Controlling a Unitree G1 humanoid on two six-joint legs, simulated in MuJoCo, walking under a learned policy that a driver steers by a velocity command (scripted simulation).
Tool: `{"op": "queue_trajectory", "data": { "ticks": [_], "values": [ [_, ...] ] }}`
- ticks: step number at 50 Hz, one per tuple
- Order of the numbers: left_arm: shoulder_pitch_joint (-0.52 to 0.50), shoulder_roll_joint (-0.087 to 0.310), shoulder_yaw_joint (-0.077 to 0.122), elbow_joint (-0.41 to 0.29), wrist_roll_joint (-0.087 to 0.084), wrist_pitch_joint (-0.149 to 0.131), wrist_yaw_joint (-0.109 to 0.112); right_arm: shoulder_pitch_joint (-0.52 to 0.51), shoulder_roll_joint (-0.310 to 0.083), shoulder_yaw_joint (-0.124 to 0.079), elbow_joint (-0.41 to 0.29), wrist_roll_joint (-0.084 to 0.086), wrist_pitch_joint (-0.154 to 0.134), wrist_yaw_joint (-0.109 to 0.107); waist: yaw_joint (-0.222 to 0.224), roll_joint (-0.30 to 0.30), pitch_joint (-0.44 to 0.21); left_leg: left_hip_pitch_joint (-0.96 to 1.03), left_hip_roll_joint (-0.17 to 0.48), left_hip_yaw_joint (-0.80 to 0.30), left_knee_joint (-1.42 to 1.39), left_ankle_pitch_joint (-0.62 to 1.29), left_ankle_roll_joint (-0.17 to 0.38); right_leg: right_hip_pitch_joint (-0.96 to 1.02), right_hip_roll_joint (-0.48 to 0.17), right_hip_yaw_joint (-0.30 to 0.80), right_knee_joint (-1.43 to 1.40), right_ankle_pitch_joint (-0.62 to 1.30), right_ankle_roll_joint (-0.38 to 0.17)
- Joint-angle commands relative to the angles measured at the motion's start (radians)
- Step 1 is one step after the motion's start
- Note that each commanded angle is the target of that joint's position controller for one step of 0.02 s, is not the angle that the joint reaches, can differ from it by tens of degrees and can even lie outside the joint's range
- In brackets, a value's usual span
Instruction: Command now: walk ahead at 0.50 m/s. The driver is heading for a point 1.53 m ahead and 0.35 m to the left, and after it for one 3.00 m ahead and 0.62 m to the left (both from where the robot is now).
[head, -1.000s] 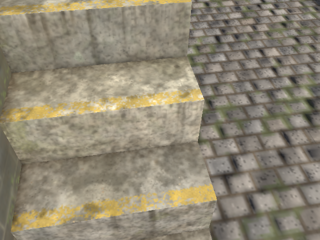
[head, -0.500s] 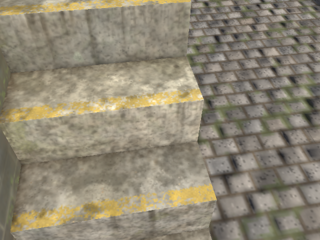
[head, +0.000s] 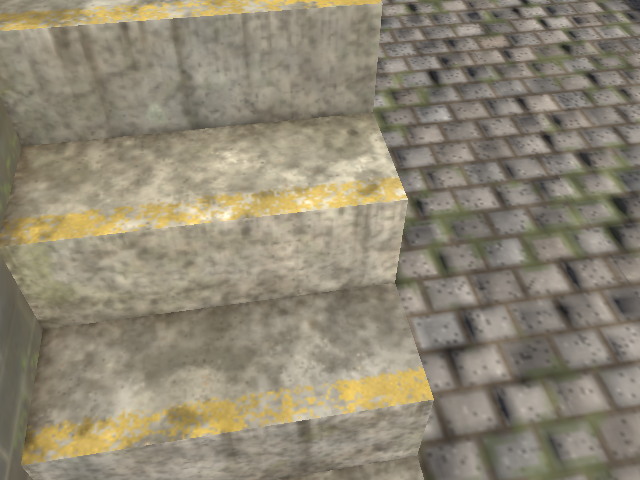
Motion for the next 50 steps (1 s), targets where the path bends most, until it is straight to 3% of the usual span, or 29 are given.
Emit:
{"op": "queue_trajectory", "data": {
  "ticks": [1,50],
  "values": [
    [-0.017,0.104,0.020,-0.045,0.000,-0.011,0.002,-0.040,-0.104,-0.020,-0.052,0.000,-0.012,-0.003,0.000,0.011,-0.032,0.018,0.122,-0.108,-0.004,0.158,0.016,-0.006,-0.258,0.138,0.046,0.360,0.069],
    [-0.025,0.103,0.022,-0.052,0.000,-0.011,0.002,-0.043,-0.105,-0.023,-0.061,0.000,-0.012,-0.002,-0.001,0.011,-0.033,0.022,0.119,-0.111,-0.009,0.162,0.014,-0.012,-0.254,0.138,0.053,0.350,0.067]
  ]
}}
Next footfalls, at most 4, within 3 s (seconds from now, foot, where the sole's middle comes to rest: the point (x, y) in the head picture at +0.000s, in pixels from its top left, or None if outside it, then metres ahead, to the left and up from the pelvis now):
none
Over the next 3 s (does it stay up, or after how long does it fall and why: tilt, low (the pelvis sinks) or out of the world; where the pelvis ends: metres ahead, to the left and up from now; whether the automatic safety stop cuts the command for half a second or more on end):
stays up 0.00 0.00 0.00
